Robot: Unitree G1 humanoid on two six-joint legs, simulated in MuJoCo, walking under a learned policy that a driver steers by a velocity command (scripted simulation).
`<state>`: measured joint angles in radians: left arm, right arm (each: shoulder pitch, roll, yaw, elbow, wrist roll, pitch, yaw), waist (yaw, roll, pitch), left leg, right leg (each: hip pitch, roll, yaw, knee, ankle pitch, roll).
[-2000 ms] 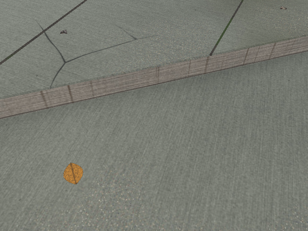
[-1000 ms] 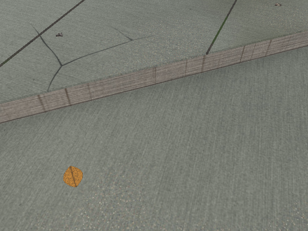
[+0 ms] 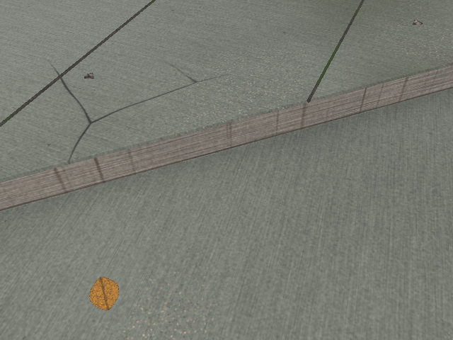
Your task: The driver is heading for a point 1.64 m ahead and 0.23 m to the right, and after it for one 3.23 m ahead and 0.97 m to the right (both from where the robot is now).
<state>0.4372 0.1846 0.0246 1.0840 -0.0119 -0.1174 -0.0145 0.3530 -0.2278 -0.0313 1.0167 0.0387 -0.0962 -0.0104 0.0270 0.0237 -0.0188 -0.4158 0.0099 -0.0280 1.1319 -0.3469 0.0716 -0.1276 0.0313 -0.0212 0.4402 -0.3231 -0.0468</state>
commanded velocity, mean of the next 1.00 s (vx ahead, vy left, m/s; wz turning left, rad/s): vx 0.47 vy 0.00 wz -0.15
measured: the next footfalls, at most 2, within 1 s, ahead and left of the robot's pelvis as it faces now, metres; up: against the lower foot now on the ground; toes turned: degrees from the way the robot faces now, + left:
left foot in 0.32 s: +0.35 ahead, +0.14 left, +0.00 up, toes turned +2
right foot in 0.90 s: +0.67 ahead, -0.09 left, +0.00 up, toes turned -11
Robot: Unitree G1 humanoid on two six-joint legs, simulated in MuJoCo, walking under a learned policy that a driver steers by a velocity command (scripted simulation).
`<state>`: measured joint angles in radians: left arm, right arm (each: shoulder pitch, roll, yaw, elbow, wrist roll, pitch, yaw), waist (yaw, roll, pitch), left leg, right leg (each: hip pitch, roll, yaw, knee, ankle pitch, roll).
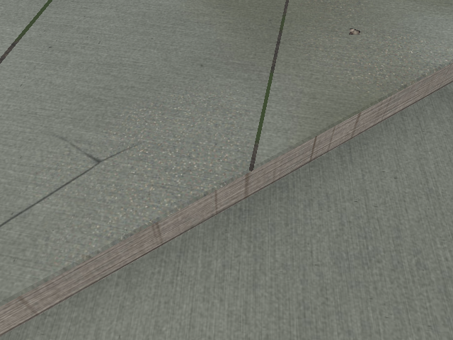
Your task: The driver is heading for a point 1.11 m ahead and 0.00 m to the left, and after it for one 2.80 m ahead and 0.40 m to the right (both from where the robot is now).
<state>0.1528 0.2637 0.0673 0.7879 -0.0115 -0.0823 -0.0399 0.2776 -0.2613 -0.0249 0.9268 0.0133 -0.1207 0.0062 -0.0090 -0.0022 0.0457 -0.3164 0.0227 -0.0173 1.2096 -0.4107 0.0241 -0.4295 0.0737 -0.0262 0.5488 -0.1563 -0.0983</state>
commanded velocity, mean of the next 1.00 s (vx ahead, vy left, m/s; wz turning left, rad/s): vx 0.50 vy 0.00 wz -0.19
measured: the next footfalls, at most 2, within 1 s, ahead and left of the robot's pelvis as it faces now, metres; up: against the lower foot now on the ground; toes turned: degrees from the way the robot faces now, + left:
left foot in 0.38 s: +0.40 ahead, +0.11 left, +0.00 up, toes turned -9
right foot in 0.90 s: +0.62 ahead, -0.13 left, +0.00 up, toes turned -14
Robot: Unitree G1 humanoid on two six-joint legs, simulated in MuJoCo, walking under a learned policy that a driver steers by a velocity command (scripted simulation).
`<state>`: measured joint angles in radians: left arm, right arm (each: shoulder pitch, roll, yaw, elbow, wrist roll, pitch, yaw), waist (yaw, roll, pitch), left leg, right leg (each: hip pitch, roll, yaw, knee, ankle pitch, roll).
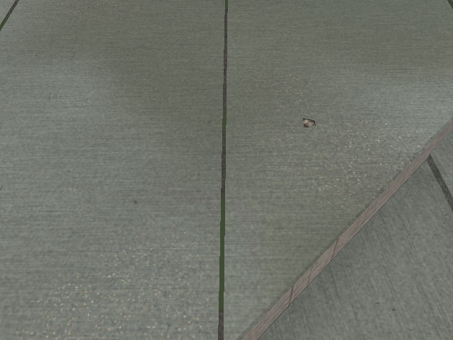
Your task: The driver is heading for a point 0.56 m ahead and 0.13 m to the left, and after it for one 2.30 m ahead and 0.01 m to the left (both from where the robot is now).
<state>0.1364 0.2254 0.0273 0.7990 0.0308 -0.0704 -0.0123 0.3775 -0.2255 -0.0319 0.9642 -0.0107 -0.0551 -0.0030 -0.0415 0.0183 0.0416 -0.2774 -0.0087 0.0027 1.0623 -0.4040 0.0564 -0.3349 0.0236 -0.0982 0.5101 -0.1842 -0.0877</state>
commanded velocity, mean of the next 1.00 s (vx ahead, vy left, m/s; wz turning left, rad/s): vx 0.50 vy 0.00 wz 0.24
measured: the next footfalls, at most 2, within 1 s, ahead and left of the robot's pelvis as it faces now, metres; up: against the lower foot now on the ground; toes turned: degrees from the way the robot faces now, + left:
left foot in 0.54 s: +0.45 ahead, +0.15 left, +0.15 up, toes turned +20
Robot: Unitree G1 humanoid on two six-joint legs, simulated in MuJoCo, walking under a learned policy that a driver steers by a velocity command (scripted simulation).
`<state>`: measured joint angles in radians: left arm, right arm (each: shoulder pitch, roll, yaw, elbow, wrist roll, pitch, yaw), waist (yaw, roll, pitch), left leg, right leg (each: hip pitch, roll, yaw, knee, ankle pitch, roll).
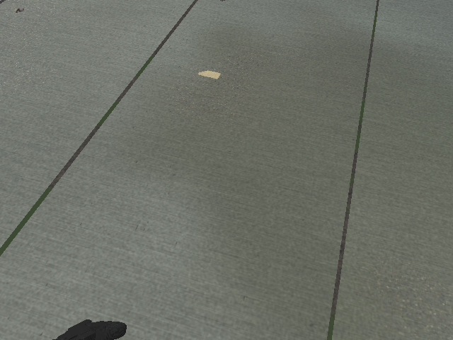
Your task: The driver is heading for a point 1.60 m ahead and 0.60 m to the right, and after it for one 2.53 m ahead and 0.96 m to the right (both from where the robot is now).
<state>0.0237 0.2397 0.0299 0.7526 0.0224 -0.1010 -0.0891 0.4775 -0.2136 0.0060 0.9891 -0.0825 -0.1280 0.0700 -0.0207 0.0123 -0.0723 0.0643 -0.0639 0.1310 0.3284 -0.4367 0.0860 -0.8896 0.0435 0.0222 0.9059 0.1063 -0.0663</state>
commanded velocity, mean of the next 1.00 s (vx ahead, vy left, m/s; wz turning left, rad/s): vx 0.50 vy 0.00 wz -0.53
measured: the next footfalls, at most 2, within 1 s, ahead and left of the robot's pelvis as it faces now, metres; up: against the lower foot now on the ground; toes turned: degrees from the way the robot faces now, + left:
right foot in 0.08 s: +0.23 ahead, -0.08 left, +0.00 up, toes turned +2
left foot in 0.46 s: +0.53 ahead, +0.10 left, +0.00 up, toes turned -22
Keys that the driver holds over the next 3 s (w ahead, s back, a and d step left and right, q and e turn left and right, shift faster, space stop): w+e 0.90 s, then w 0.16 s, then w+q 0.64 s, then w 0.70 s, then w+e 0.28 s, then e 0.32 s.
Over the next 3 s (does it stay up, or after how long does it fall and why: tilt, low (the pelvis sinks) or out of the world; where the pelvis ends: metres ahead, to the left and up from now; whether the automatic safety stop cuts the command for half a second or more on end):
stays up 1.54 -0.50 -0.01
